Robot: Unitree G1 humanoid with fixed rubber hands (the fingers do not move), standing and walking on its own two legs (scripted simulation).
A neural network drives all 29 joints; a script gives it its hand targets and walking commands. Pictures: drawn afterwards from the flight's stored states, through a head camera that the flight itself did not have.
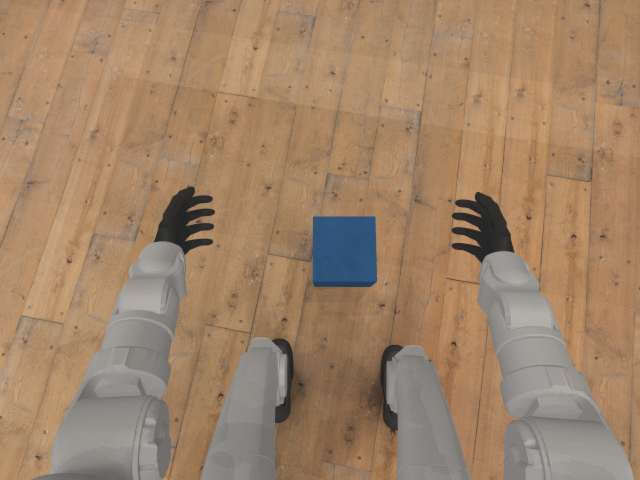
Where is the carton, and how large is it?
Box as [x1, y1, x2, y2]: [313, 216, 376, 286]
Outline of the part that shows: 313,216 314,286 370,286 376,281 374,216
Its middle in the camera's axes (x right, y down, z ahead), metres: +0.07 +0.03 +1.00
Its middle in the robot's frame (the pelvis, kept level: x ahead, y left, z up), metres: +0.46 -0.02 -0.60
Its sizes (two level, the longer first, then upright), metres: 0.160 0.153 0.144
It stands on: the floor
